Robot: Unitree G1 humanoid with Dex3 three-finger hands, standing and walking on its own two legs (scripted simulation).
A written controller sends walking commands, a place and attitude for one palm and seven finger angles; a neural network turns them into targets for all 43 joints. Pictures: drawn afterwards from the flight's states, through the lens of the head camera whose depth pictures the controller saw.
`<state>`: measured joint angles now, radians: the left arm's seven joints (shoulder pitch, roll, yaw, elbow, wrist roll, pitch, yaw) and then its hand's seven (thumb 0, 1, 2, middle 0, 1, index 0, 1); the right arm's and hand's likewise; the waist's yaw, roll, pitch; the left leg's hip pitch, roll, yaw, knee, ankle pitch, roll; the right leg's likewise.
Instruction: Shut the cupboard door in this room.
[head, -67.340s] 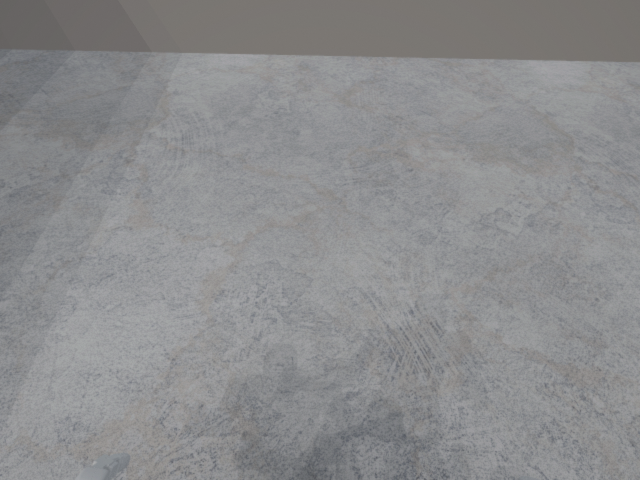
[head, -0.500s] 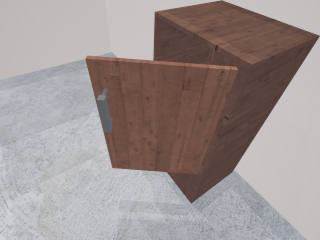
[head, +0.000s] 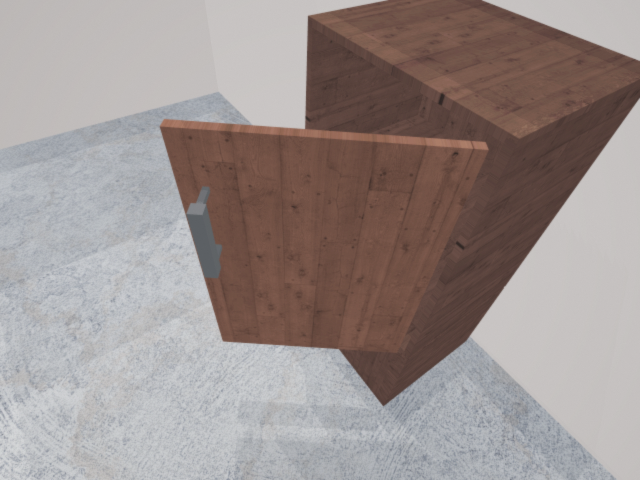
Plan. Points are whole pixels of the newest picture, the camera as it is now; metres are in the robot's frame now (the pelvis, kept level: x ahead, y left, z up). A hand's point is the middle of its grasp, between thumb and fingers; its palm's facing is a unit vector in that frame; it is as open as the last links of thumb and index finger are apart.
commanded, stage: raise the hand and make a fist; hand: left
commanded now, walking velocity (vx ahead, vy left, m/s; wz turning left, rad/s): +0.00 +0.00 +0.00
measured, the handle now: (208, 233) +0.45 +0.21 +0.02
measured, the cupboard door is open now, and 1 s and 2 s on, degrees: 52 52 52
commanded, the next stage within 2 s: bring the fist close to the handle in 1.92 s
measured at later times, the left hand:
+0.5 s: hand out of the picture +0.12 +0.18 -0.07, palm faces +0.18 -0.98 -0.04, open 5.8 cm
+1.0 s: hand (185, 431) +0.18 +0.17 -0.02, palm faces +0.00 -1.00 -0.02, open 3.6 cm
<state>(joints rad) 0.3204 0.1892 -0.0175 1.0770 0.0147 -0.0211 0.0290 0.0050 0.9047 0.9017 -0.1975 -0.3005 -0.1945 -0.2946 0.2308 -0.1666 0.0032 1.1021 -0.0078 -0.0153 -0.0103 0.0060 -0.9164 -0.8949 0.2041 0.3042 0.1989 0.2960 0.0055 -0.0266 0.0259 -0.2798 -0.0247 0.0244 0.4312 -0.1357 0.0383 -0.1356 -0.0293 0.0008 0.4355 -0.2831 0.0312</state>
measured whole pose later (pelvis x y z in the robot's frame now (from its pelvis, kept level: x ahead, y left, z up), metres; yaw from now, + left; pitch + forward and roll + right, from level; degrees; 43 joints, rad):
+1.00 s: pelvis -0.02 -0.01 -0.09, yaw +0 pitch +12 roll -3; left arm 0.50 0.23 0.15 -0.11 -0.33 -0.45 -0.28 0.02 0.90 0.90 -0.94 -1.11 -0.93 -1.10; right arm 0.29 -0.27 -0.03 0.58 0.04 -0.20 -0.08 0.02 -0.91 -0.90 0.20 0.30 0.20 0.30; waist 0.01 0.04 -0.13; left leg -0.94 0.03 -0.02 1.15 -0.42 0.01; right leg -0.76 0.02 -0.05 1.13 -0.59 0.00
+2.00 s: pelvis +0.00 -0.03 -0.06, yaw +0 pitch +7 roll -2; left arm 0.36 0.25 0.13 -0.07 -0.29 -0.27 -0.24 0.02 0.90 0.90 -1.30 -1.50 -1.29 -1.50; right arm 0.26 -0.25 0.03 0.54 0.04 -0.19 -0.05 0.02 -0.91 -0.90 0.21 0.30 0.20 0.30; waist 0.01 0.06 -0.10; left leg -0.72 0.03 -0.02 0.96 -0.37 0.00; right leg -0.55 0.02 -0.05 0.95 -0.53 -0.01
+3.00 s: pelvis -0.01 -0.01 -0.05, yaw -1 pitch +10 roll -2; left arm -0.27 0.28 0.19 0.50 -0.23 -0.26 -0.19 0.02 0.90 0.90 -1.30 -1.50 -1.30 -1.50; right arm 0.27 -0.26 0.04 0.61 0.04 -0.13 -0.05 0.01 -0.91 -0.89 0.21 0.30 0.20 0.30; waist -0.03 0.04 -0.09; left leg -0.76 0.03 0.00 0.93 -0.35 0.02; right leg -0.60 0.01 -0.02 0.92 -0.49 0.01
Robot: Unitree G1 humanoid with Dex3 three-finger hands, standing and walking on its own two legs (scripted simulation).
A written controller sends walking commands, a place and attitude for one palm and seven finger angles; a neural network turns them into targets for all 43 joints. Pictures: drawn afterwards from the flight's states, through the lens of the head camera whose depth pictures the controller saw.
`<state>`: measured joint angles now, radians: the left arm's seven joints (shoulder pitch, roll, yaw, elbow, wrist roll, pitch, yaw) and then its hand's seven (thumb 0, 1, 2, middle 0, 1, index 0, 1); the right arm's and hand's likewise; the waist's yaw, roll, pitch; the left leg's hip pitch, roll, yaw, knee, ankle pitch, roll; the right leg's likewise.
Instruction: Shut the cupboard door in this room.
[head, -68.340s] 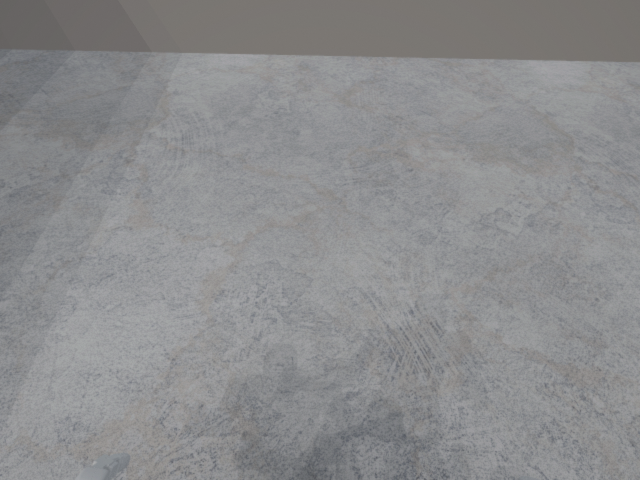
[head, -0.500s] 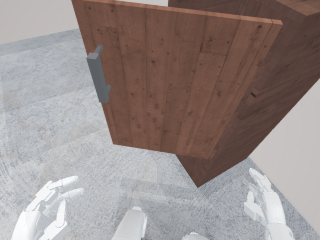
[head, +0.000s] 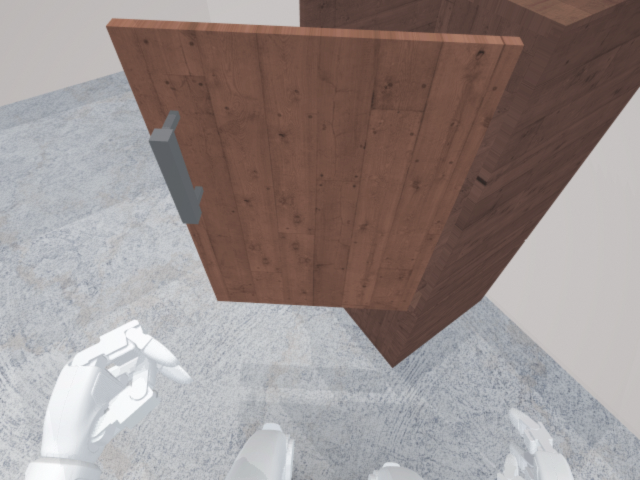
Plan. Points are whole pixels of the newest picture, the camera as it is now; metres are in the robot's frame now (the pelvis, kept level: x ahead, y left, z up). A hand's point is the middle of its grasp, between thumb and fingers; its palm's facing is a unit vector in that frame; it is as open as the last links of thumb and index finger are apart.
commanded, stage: raise the hand and make a fist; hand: left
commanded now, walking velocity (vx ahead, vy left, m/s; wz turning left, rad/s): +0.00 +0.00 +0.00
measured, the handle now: (182, 170) +0.47 +0.22 +0.11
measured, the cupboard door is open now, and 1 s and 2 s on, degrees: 52 52 52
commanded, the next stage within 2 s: bring the fist close to the handle in 0.92 s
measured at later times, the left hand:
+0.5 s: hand (128, 359) +0.22 +0.21 +0.11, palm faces +0.02 -1.00 -0.05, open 3.1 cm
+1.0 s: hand (167, 342) +0.23 +0.17 +0.11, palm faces -0.01 -1.00 -0.05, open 3.1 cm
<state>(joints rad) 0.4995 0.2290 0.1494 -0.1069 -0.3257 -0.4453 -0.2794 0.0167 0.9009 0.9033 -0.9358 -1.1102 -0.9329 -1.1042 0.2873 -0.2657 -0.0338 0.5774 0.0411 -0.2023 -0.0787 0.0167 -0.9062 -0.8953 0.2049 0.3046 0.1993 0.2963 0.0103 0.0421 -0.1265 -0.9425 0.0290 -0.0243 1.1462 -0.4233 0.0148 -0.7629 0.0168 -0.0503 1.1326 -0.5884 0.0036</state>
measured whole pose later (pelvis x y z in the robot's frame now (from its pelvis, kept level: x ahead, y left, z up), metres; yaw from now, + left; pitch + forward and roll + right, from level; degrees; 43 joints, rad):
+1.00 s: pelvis +0.01 -0.01 +0.03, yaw +1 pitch +7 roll -2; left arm 0.36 0.25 0.13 -0.07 -0.29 -0.27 -0.24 0.02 0.90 0.90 -1.30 -1.50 -1.29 -1.50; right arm 0.26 -0.25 0.03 0.54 0.04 -0.19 -0.05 0.02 -0.91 -0.90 0.21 0.30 0.20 0.30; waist 0.01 0.06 -0.10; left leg -0.72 0.03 -0.02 0.96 -0.37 0.00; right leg -0.55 0.02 -0.05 0.95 -0.53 -0.01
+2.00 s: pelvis +0.01 +0.00 +0.04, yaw -1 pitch +10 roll -2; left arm -0.27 0.28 0.19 0.50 -0.23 -0.26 -0.19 0.02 0.90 0.90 -1.30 -1.50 -1.30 -1.50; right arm 0.27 -0.26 0.04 0.61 0.04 -0.13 -0.05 0.01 -0.91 -0.89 0.21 0.30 0.20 0.30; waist -0.03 0.04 -0.09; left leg -0.76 0.03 0.00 0.93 -0.35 0.02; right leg -0.60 0.01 -0.02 0.92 -0.49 0.01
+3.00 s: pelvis +0.00 -0.01 +0.03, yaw -1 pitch +12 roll -2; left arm -0.56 0.38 0.25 0.87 -0.24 -0.33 -0.35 0.02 0.90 0.90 -1.30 -1.50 -1.32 -1.50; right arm 0.31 -0.29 0.02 0.65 0.05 -0.06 -0.05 0.01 -0.91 -0.89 0.21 0.30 0.20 0.30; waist -0.06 0.04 -0.09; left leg -0.83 0.04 -0.01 0.98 -0.35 0.00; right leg -0.68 0.03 -0.03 0.98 -0.51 -0.01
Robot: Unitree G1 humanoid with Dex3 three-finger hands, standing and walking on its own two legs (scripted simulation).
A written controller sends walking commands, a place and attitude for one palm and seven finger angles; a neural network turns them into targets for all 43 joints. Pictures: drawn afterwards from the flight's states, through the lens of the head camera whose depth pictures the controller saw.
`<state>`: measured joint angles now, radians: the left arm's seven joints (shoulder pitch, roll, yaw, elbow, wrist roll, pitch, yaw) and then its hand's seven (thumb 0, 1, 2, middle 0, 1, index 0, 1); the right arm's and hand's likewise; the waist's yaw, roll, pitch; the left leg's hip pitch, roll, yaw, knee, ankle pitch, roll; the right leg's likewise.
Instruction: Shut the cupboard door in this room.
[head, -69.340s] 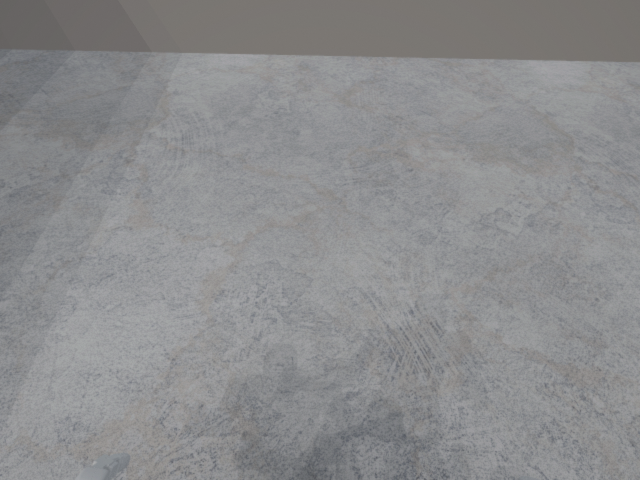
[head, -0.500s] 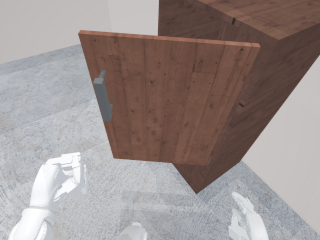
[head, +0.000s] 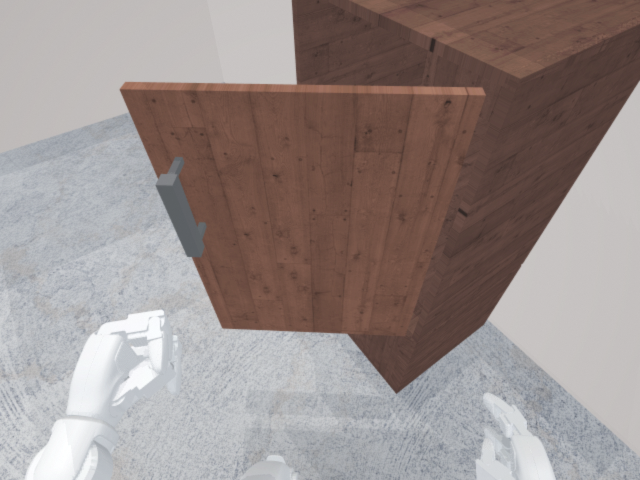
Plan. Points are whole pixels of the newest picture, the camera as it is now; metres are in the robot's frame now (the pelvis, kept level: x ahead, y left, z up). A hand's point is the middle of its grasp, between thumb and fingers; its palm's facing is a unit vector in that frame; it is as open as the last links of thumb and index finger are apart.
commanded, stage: bring the fist close to the handle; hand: left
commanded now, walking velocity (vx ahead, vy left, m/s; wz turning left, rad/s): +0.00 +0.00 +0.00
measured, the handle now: (186, 209) +0.46 +0.23 +0.08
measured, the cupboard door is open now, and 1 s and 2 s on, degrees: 52 52 48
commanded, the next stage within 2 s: push the door shut along its arc in 1.42 s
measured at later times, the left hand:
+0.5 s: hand (182, 309) +0.29 +0.18 +0.08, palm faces +0.00 -1.00 -0.02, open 3.1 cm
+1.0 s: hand (195, 264) +0.36 +0.19 +0.08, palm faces -0.01 -1.00 -0.02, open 3.1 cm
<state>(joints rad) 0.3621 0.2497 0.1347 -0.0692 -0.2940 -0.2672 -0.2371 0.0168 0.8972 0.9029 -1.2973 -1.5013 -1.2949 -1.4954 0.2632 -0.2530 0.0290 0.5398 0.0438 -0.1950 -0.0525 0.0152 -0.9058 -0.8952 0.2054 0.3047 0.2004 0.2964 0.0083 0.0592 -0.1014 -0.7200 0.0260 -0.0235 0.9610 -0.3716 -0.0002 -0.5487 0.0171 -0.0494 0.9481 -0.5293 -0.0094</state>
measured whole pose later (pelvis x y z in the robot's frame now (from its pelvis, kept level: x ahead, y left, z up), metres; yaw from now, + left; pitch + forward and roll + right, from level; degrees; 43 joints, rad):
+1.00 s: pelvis -0.01 +0.01 +0.00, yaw -1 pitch +10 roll -2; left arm -0.27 0.28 0.19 0.50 -0.23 -0.26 -0.19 0.02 0.90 0.90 -1.30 -1.50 -1.30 -1.50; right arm 0.27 -0.26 0.04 0.61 0.04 -0.13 -0.05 0.01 -0.91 -0.89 0.21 0.30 0.20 0.30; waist -0.03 0.04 -0.09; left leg -0.76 0.03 0.00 0.93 -0.35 0.02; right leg -0.60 0.01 -0.02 0.92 -0.49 0.01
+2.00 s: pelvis -0.01 +0.00 -0.01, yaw -1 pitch +12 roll -2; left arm -0.56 0.38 0.25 0.87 -0.24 -0.33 -0.35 0.02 0.90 0.90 -1.30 -1.50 -1.32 -1.50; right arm 0.31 -0.29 0.02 0.65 0.05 -0.06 -0.05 0.01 -0.91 -0.89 0.21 0.30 0.20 0.30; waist -0.06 0.04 -0.09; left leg -0.83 0.04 -0.01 0.98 -0.35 0.00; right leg -0.68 0.03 -0.03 0.98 -0.51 -0.01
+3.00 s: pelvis -0.02 +0.02 -0.04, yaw -4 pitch +22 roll -4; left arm -1.10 0.54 0.29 1.26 -0.10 -0.28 -0.45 0.00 0.89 0.92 -1.30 -1.50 -1.29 -1.50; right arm 0.40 -0.29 0.04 0.67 0.01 -0.05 -0.01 0.01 -0.91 -0.89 0.21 0.30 0.20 0.30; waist -0.20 0.07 -0.11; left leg -1.12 0.06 -0.01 1.13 -0.39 0.02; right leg -0.95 0.05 -0.03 1.10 -0.53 0.01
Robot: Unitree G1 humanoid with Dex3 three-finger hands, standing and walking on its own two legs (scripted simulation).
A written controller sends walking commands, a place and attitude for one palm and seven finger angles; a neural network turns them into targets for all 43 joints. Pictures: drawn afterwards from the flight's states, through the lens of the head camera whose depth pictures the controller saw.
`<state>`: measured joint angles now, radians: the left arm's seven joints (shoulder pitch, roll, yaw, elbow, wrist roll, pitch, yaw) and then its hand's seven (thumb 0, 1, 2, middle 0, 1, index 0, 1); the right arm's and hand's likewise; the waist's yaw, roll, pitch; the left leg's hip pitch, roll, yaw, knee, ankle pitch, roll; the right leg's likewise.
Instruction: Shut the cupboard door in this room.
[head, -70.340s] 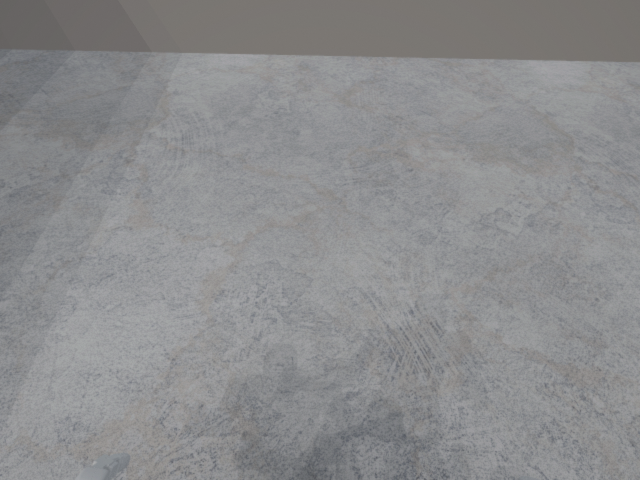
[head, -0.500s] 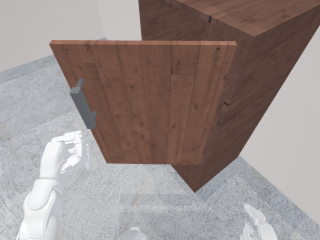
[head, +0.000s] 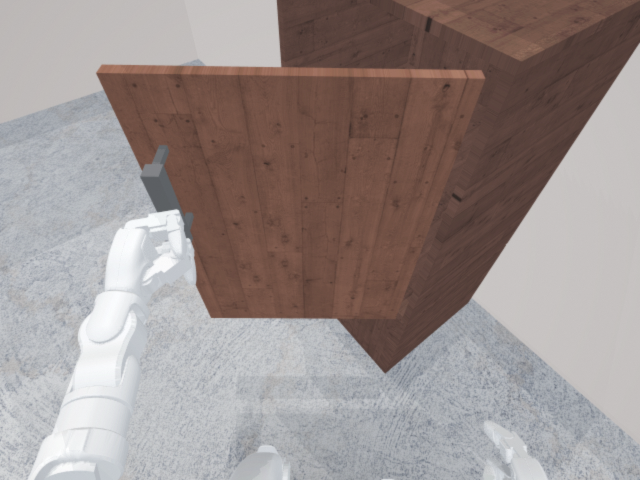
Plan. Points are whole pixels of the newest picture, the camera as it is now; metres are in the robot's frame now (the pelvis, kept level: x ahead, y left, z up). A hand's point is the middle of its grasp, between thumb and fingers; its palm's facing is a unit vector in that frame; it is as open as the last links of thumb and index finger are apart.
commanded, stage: bring the fist close to the handle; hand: left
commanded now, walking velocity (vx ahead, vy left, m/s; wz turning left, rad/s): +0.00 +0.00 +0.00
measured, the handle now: (173, 199) +0.46 +0.23 +0.08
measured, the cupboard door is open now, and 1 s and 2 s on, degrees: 52 48 36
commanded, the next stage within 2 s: push the door shut along its arc in 0.42 s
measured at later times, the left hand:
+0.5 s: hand (190, 258) +0.36 +0.18 +0.07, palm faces +0.03 -1.00 -0.02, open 3.1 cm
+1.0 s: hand (197, 228) +0.41 +0.18 +0.08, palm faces -0.09 -1.00 -0.02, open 3.1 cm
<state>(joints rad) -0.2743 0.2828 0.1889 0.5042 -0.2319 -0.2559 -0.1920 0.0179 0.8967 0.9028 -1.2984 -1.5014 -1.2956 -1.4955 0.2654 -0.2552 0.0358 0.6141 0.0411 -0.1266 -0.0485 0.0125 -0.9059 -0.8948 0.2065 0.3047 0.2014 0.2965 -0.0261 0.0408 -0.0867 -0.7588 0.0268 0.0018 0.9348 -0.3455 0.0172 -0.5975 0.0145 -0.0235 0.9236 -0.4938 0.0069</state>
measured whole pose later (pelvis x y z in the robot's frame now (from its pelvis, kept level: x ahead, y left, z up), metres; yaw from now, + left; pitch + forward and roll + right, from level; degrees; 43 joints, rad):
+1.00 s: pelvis +0.00 -0.01 -0.01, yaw +0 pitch +12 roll -2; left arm -0.56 0.38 0.25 0.87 -0.24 -0.33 -0.35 0.02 0.90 0.90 -1.30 -1.50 -1.32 -1.50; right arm 0.31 -0.29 0.02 0.65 0.05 -0.06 -0.05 0.01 -0.91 -0.89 0.21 0.30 0.20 0.30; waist -0.06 0.04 -0.09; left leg -0.83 0.04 -0.01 0.98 -0.35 0.00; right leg -0.68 0.03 -0.03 0.98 -0.51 -0.01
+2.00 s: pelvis -0.01 +0.01 -0.04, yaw -2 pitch +22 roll -4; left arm -1.10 0.54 0.29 1.26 -0.10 -0.28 -0.45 0.00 0.89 0.92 -1.30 -1.50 -1.29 -1.50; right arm 0.40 -0.29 0.04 0.67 0.01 -0.05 -0.01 0.01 -0.91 -0.89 0.21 0.30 0.20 0.30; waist -0.20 0.07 -0.11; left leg -1.12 0.06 -0.01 1.13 -0.39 0.02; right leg -0.95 0.05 -0.03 1.10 -0.53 0.01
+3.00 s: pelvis +0.01 -0.01 -0.02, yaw -3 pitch +22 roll -3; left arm -0.99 0.34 0.39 1.15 -0.02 -0.32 0.06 0.02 0.89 0.90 -1.30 -1.50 -1.29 -1.50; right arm 0.50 -0.23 0.01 0.69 -0.05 -0.02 0.07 0.01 -0.91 -0.89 0.21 0.30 0.20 0.30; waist -0.20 0.08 -0.14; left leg -1.04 0.08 0.01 1.05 -0.39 0.00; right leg -0.89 0.06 -0.01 1.03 -0.52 -0.01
